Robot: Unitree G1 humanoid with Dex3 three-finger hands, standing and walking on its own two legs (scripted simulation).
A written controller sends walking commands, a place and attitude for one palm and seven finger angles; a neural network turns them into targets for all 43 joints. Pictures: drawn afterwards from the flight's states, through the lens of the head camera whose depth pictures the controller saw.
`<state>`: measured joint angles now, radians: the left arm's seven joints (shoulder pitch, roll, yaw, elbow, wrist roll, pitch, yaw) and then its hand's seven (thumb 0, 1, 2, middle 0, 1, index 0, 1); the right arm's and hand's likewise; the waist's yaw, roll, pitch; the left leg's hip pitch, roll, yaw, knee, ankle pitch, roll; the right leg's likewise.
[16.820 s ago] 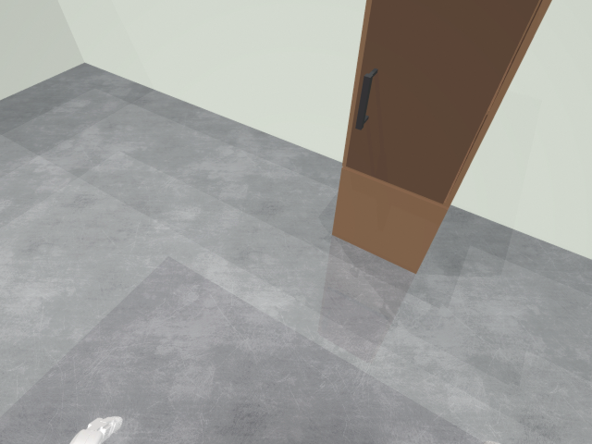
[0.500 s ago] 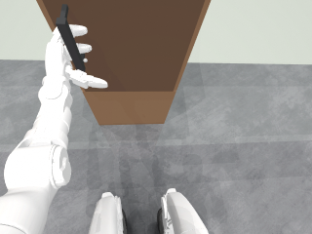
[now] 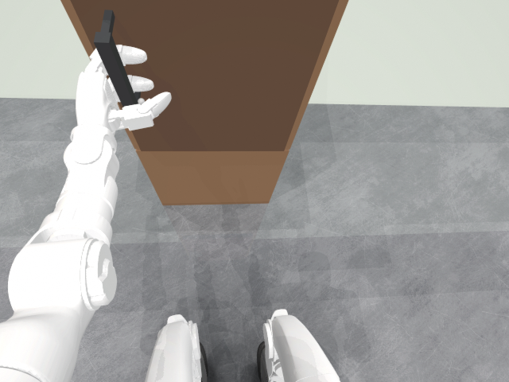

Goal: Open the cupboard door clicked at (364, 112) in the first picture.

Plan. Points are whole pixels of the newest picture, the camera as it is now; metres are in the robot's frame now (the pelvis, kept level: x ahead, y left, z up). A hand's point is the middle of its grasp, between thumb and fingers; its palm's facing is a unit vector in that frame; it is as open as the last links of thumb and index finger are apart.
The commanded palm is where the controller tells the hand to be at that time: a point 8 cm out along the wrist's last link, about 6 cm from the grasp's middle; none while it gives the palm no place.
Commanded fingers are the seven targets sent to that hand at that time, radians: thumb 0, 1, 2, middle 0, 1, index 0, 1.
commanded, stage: close the thumb around the handle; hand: left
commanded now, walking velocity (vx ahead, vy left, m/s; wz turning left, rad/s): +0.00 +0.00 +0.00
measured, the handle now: (123, 72) +0.58 +0.15 +0.06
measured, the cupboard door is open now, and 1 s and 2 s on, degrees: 0 26 48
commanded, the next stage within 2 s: pull the door open along its arc in 0.26 s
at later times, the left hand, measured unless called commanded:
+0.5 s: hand (140, 103) +0.52 +0.12 +0.05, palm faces -0.04 -1.00 -0.02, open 5.4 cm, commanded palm +0.49 +0.16 +0.05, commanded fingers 0.00 0.90 0.90 -0.40 -1.35 -0.40 -1.35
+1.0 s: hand (173, 180) +0.39 +0.08 +0.05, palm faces +0.19 -0.98 +0.08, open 5.8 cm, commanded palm +0.34 +0.14 +0.05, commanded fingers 0.00 0.90 0.90 -0.40 -1.35 -0.40 -1.35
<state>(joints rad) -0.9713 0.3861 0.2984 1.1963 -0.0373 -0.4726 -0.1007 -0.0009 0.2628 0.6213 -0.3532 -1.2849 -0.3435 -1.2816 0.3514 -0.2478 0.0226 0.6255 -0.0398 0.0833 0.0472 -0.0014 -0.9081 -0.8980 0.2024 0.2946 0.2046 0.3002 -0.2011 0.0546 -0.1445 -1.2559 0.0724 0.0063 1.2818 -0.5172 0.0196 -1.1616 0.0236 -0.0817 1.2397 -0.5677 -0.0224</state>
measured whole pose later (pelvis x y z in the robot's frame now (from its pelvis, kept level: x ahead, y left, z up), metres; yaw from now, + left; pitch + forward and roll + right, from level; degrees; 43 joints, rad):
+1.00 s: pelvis +0.02 -0.01 +0.03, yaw +0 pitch +22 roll +0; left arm -0.26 -0.03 0.04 0.53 -0.03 -0.49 0.27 0.02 0.73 0.74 -0.37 -1.32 -0.37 -1.32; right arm 0.25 -0.21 -0.01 0.52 -0.05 0.08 0.08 0.00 -0.91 -0.90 0.20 0.29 0.20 0.30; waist -0.07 0.01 -0.18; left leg -1.02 0.06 0.05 1.15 -0.51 0.00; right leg -0.96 0.02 -0.04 1.15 -0.57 -0.03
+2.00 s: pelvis +0.01 -0.06 +0.02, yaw +3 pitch +19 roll +3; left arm 0.05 -0.10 -0.24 0.29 0.09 -0.40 0.53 0.00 0.12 0.56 -0.34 -1.27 -0.40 -1.27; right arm 0.18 -0.19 -0.01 0.59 -0.07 -0.06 0.03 0.01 -0.91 -0.90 0.20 0.29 0.20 0.30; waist -0.02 0.04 -0.19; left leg -0.99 0.00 -0.07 1.14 -0.49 -0.05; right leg -0.94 0.02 -0.09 1.21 -0.60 -0.10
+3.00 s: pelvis -0.01 +0.00 +0.01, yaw +0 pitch +18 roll +0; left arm 0.14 -0.05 -0.36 0.15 0.11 -0.41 0.23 -0.01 -0.50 0.30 -0.14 -0.31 -0.15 -0.30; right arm 0.23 -0.20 -0.01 0.44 -0.03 0.03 0.06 0.01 -0.91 -0.90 0.20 0.29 0.20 0.30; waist -0.03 0.03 -0.18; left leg -1.04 -0.01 0.00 1.25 -0.52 0.00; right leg -0.98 0.00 -0.02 1.27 -0.60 -0.02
